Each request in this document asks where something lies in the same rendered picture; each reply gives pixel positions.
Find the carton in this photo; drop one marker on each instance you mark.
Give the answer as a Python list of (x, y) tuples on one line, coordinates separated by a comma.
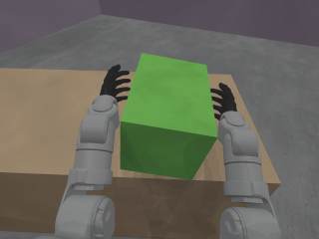
[(168, 125)]

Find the robot right forearm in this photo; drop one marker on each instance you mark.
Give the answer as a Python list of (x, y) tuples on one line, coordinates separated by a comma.
[(242, 163)]

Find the robot left hand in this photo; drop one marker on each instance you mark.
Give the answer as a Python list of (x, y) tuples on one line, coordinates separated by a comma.
[(109, 87)]

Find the robot left forearm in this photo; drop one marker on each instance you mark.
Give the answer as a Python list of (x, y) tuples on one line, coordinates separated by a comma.
[(94, 149)]

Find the left robot upper arm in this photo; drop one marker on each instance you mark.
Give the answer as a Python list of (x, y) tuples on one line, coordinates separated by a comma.
[(84, 216)]

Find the pedestal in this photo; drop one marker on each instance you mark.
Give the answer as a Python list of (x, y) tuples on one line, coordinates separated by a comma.
[(41, 111)]

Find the right robot upper arm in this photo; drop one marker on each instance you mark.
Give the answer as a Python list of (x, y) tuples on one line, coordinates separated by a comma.
[(248, 223)]

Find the robot right hand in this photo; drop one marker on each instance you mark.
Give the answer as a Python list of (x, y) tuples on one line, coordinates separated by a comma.
[(227, 102)]

